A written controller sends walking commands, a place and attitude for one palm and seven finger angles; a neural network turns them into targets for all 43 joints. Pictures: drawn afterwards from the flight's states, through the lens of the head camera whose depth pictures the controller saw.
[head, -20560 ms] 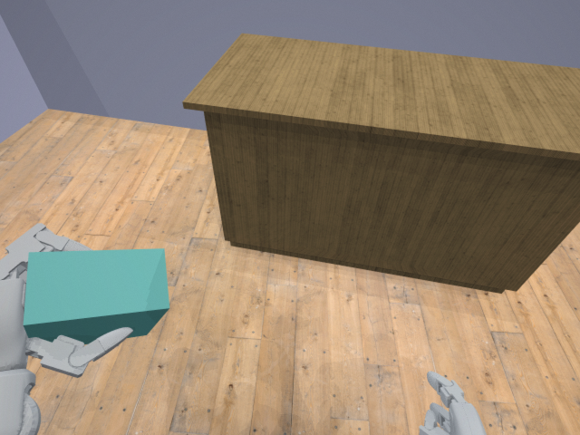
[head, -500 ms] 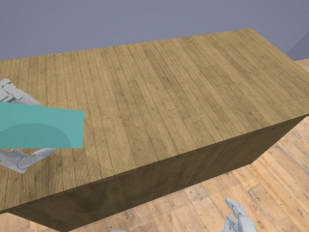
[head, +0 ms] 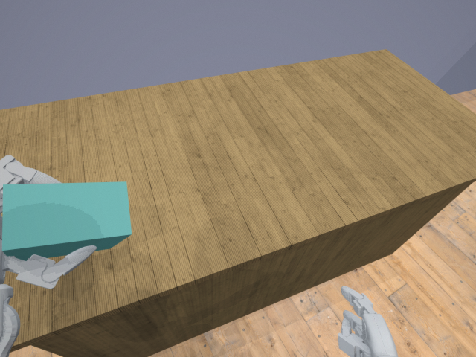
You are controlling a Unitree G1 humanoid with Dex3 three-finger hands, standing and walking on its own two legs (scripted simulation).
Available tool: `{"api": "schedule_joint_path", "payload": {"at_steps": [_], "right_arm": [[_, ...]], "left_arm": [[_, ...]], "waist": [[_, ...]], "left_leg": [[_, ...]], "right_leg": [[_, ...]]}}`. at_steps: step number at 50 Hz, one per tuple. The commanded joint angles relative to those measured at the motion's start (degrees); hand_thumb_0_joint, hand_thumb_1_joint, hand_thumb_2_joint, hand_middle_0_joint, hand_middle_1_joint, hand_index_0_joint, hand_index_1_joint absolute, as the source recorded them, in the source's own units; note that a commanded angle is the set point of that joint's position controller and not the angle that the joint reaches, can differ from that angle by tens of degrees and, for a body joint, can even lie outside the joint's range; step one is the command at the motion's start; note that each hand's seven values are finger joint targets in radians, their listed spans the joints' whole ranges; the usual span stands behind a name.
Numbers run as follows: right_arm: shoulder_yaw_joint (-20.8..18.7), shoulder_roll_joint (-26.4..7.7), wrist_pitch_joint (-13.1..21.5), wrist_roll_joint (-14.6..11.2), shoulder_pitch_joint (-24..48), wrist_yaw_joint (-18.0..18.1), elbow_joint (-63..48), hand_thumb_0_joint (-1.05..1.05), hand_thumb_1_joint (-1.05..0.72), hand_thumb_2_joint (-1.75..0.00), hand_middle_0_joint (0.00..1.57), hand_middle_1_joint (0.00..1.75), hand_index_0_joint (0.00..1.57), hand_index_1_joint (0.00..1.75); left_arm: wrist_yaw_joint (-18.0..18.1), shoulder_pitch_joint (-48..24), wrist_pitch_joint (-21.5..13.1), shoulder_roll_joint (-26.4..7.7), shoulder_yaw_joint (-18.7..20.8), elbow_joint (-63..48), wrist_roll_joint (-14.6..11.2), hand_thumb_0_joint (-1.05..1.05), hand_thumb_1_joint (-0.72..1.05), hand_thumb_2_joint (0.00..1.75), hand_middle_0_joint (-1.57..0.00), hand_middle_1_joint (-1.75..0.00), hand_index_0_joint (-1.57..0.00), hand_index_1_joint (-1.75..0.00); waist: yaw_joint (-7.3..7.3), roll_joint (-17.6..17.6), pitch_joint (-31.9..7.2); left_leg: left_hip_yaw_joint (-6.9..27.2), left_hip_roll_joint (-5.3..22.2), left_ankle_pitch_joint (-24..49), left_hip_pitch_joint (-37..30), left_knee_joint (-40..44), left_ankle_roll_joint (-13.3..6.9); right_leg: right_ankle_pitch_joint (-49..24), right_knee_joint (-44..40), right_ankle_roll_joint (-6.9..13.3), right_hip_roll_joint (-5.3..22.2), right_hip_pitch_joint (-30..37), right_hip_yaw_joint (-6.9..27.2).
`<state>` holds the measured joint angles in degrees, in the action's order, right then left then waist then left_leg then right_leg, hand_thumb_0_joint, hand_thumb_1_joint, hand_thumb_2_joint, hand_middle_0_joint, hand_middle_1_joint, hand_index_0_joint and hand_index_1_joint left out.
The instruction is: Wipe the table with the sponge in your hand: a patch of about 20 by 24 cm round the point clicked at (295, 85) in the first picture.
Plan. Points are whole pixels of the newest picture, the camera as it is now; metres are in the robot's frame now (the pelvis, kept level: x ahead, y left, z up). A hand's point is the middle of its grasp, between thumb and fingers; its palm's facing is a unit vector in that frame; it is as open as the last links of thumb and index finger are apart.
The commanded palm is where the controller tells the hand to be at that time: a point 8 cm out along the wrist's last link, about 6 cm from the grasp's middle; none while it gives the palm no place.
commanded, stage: come to a stop and stand still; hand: left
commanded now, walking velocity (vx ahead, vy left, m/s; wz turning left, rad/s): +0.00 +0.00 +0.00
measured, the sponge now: (84, 222) +0.24 +0.23 +0.15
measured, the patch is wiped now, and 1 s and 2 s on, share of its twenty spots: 0.00 0.00 0.00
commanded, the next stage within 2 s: look again from close up in 0.16 s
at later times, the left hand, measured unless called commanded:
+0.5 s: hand (62, 235) +0.21 +0.24 +0.16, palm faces +0.41 -0.84 -0.36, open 10.2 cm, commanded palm +0.15 +0.27 +0.18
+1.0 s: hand (56, 244) +0.21 +0.25 +0.15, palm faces +0.35 -0.86 -0.38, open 10.2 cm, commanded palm +0.15 +0.28 +0.18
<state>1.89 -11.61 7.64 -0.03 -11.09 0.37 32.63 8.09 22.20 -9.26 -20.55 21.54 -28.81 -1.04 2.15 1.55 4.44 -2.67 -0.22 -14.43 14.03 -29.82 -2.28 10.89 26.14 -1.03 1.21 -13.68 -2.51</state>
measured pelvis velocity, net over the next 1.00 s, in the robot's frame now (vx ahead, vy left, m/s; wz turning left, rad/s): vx -0.01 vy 0.00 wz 0.00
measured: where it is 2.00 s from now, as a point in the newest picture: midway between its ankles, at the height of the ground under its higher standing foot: outside the picture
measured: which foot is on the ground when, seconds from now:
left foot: down 0.00-1.00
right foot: down 0.00-1.00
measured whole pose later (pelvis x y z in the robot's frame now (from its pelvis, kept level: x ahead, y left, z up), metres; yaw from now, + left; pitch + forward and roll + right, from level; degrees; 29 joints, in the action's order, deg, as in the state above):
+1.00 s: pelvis -0.01 +0.00 +0.00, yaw +0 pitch -2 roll -1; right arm 1.6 -10.9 10.0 -0.6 -14.9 1.4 35.1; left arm 4.1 24.2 -15.2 -21.4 18.3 -22.3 -1.6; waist 2.5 1.8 2.9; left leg -2.9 -0.7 -12.9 13.4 -27.7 -2.6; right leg 10.0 25.1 -1.1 1.6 -13.6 -2.2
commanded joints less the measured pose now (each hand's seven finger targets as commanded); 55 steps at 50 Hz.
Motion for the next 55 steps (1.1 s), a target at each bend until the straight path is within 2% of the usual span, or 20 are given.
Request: {"api": "schedule_joint_path", "payload": {"at_steps": [1,6,7,8,12,13,17,18,31,32,33,34,35,37,41,43,45,47,49,55], "right_arm": [[-3.49,-7.99,1.98,-0.25,4.26,0.49,-9.02,0.00,-0.90,-0.90,0.20,0.30,0.20,0.30],[-2.99,-7.20,0.82,-0.28,5.22,0.78,-9.94,0.00,-0.90,-0.90,0.20,0.30,0.20,0.30],[-3.23,-7.72,0.70,-0.32,5.48,0.95,-9.81,0.00,-0.90,-0.90,0.20,0.30,0.20,0.30],[-2.79,-6.65,0.59,-0.30,5.39,0.99,-10.03,0.00,-0.90,-0.90,0.20,0.30,0.20,0.30],[-3.10,-7.58,0.84,-0.38,5.64,1.22,-9.97,0.00,-0.90,-0.90,0.20,0.30,0.20,0.30],[-2.74,-6.70,0.81,-0.38,5.45,1.24,-10.12,0.00,-0.90,-0.90,0.20,0.30,0.20,0.30],[-3.30,-7.62,1.07,-0.54,5.41,1.57,-9.64,0.00,-0.90,-0.90,0.20,0.30,0.20,0.30],[-2.97,-6.88,0.97,-0.57,5.07,1.56,-9.67,0.00,-0.90,-0.90,0.20,0.30,0.20,0.30],[-3.55,-7.41,1.79,-0.83,4.61,2.15,-9.27,0.00,-0.90,-0.90,0.20,0.30,0.20,0.30],[-3.64,-7.71,1.80,-0.87,5.22,2.30,-8.99,0.00,-0.90,-0.90,0.20,0.30,0.20,0.30],[-3.43,-7.49,3.94,2.61,-2.17,2.49,-6.58,0.00,-0.90,-0.90,0.20,0.30,0.20,0.30],[-1.63,-1.86,3.46,0.30,0.97,2.56,-3.40,0.00,-0.90,-0.90,0.20,0.30,0.20,0.30],[-4.23,-5.86,4.55,-0.25,0.50,2.40,-7.58,0.00,-0.90,-0.90,0.20,0.30,0.20,0.30],[-3.90,-6.13,5.11,-0.90,2.34,0.69,-7.67,0.00,-0.90,-0.90,0.20,0.30,0.20,0.30],[-3.69,-7.04,5.65,-0.77,2.53,0.08,-7.84,0.00,-0.90,-0.90,0.20,0.30,0.20,0.30],[-3.36,-7.00,5.49,-0.89,3.22,0.70,-7.79,0.00,-0.90,-0.90,0.20,0.30,0.20,0.30],[-3.45,-6.99,5.77,-0.88,3.14,1.35,-7.76,0.00,-0.90,-0.90,0.20,0.30,0.20,0.30],[-3.20,-6.87,6.06,-0.90,4.58,1.87,-7.25,0.00,-0.90,-0.90,0.20,0.30,0.20,0.30],[-3.00,-6.45,6.54,-0.80,3.86,1.99,-7.36,0.00,-0.90,-0.90,0.20,0.30,0.20,0.30],[-3.42,-6.83,7.42,-0.42,3.27,0.91,-6.33,0.00,-0.90,-0.90,0.20,0.30,0.20,0.30]], "left_arm": [[0.21,-3.04,-2.69,-6.34,3.17,-8.86,0.01,0.00,0.10,1.30,-1.20,-1.60,-1.20,-1.60],[0.12,-3.40,-2.50,-7.50,4.27,-9.55,-0.35,0.00,0.10,1.30,-1.20,-1.60,-1.20,-1.60],[0.33,-3.69,-2.50,-10.31,6.46,-10.51,-0.32,0.00,0.10,1.30,-1.20,-1.60,-1.20,-1.60],[0.15,-3.09,-2.60,-7.48,4.42,-10.78,-0.56,0.00,0.10,1.30,-1.20,-1.60,-1.20,-1.60],[0.53,-3.66,-2.55,-10.14,5.95,-12.45,-0.61,0.00,0.10,1.30,-1.20,-1.60,-1.20,-1.60],[0.45,-2.89,-2.60,-7.67,4.13,-12.05,-0.73,0.00,0.10,1.30,-1.20,-1.60,-1.20,-1.60],[0.83,-2.81,-2.67,-9.96,5.74,-11.57,-0.71,0.00,0.10,1.30,-1.20,-1.60,-1.20,-1.60],[0.61,-2.49,-2.68,-7.01,3.41,-10.79,-0.85,0.00,0.10,1.30,-1.20,-1.60,-1.20,-1.60],[0.68,-1.88,-3.38,-8.03,3.67,-9.93,-1.16,0.00,0.10,1.30,-1.20,-1.60,-1.20,-1.60],[0.85,-1.44,-3.34,-9.75,5.27,-10.06,-1.19,0.00,0.10,1.30,-1.20,-1.60,-1.20,-1.60],[-0.01,-57.70,-9.66,-54.81,36.38,-22.10,7.46,0.00,0.10,1.30,-1.20,-1.60,-1.20,-1.60],[-2.55,-23.10,-7.77,-20.39,15.00,11.63,1.50,0.00,0.10,1.30,-1.20,-1.60,-1.20,-1.60],[-3.47,-10.01,-7.60,-11.33,8.00,11.72,-0.65,0.00,0.10,1.30,-1.20,-1.60,-1.20,-1.60],[-3.76,-3.72,-9.49,-5.47,1.23,-0.78,-2.93,0.00,0.10,1.30,-1.20,-1.60,-1.20,-1.60],[-2.42,-0.46,-9.20,-9.32,2.48,-5.27,-1.95,0.00,0.10,1.30,-1.20,-1.60,-1.20,-1.60],[-1.85,-2.43,-8.99,-11.06,4.79,-5.39,-1.90,0.00,0.10,1.30,-1.20,-1.60,-1.20,-1.60],[-1.82,-5.93,-9.41,-12.43,6.53,-5.79,-1.93,0.00,0.10,1.30,-1.20,-1.60,-1.20,-1.60],[-1.53,-10.16,-9.90,-14.92,8.44,-9.14,-1.57,0.00,0.10,1.30,-1.20,-1.60,-1.20,-1.60],[-1.70,-11.32,-10.17,-11.94,5.95,-8.48,-1.55,0.00,0.10,1.30,-1.20,-1.60,-1.20,-1.60],[-1.77,-8.13,-9.56,-8.54,2.80,-9.44,-1.31,0.00,0.10,1.30,-1.20,-1.60,-1.20,-1.60]], "waist": [[-1.69,-4.18,-9.41],[-1.66,-3.53,-8.98],[-1.68,-4.47,-10.10],[-1.67,-4.94,-10.21],[-1.75,-6.58,-10.55],[-1.71,-6.39,-10.23],[-1.73,-6.16,-9.99],[-1.84,-5.35,-9.37],[-1.95,-3.82,-8.12],[-1.92,-5.46,-8.05],[0.49,4.93,-0.44],[-0.91,5.82,-12.24],[1.68,-0.99,-9.05],[0.32,-10.91,-12.15],[1.03,-0.73,-7.91],[0.35,0.85,-7.07],[0.04,0.70,-5.96],[-0.25,-4.90,-6.27],[-0.10,-8.62,-7.13],[-0.14,-6.18,-9.71]], "left_leg": [[5.51,6.69,9.12,-1.35,7.78,1.88],[5.36,6.43,4.24,-0.13,8.97,1.60],[5.30,6.46,3.77,-1.14,9.35,1.53],[5.39,6.44,4.48,-0.81,9.16,1.46],[5.10,5.95,3.71,-0.95,8.69,1.44],[5.15,6.01,3.88,-0.60,8.75,1.39],[5.13,5.72,1.78,-0.66,8.50,1.21],[5.08,5.65,1.50,-0.30,8.62,1.19],[5.86,5.54,-1.00,0.77,9.02,0.94],[6.22,5.71,-0.57,0.22,9.40,0.99],[3.25,5.21,6.39,8.41,0.67,0.44],[3.00,0.65,4.36,-0.88,1.75,0.57],[1.83,1.15,3.44,-2.90,2.44,1.83],[2.97,2.28,2.80,-3.49,7.66,1.10],[5.13,3.37,-6.10,5.04,10.79,0.62],[5.50,3.58,-8.98,5.12,11.42,0.41],[6.07,3.26,-9.21,4.75,11.36,0.39],[6.11,3.48,-8.13,2.89,12.04,0.41],[7.22,4.29,-9.07,4.92,13.33,-0.01],[5.84,3.26,5.52,0.68,10.03,1.59]], "right_leg": [[-8.50,-1.07,1.81,1.49,4.43,1.39],[-6.69,-1.98,1.86,1.71,5.02,1.92],[-6.49,-1.67,1.89,1.68,5.23,2.56],[-7.06,-1.77,1.97,1.88,5.87,2.10],[-7.04,-2.47,2.27,2.33,6.33,3.30],[-7.05,-2.56,2.21,2.39,6.51,2.71],[-5.34,-3.73,2.40,2.78,5.92,3.99],[-4.97,-3.95,2.33,2.79,5.84,3.59],[-0.65,-6.10,2.50,3.57,5.22,5.20],[-1.01,-6.06,2.52,3.68,4.85,5.42],[-4.57,-8.67,0.76,4.80,-1.71,6.59],[-4.22,-6.58,4.72,7.26,0.34,7.33],[-3.14,-9.13,4.24,6.27,0.07,13.82],[0.80,-5.16,3.79,4.71,5.06,8.49],[7.28,-5.38,1.69,1.97,6.01,5.75],[9.66,-5.82,1.39,1.82,4.49,4.08],[10.38,-6.70,1.55,1.68,3.06,5.12],[7.70,-5.51,1.66,1.21,2.81,4.86],[4.65,-3.16,1.66,1.11,6.46,3.77],[-6.70,-3.13,1.80,1.12,8.83,3.21]]}}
